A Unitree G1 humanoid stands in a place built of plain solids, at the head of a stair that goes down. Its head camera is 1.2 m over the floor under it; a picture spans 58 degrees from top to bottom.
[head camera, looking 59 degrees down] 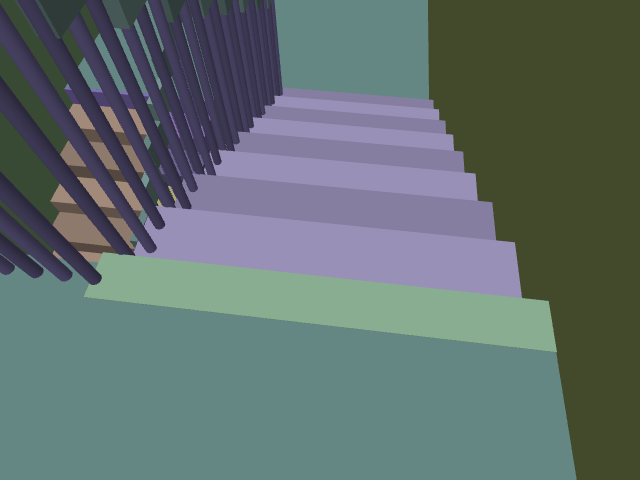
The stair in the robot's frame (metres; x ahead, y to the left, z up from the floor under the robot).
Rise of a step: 0.17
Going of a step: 0.31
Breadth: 1.38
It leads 7 degrees to the right of straight ahead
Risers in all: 9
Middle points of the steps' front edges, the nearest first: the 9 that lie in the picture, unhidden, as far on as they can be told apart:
0.59 0.00 0.00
0.90 -0.03 -0.17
1.20 -0.07 -0.34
1.51 -0.11 -0.51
1.82 -0.14 -0.69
2.12 -0.18 -0.86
2.43 -0.22 -1.03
2.73 -0.26 -1.20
3.04 -0.29 -1.37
